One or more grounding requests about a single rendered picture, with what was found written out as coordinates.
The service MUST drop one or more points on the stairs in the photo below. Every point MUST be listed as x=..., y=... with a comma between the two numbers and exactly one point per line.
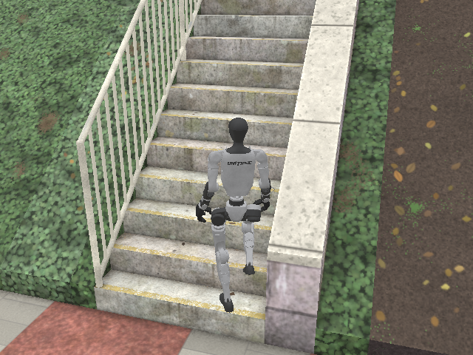
x=245, y=60

